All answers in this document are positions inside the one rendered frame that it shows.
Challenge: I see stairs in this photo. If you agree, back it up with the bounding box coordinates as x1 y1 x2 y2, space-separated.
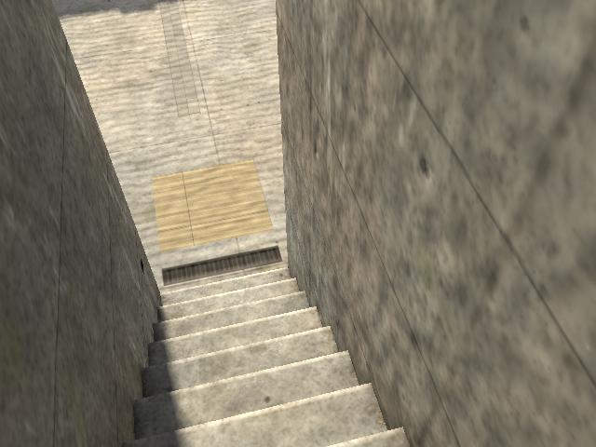
122 267 410 447

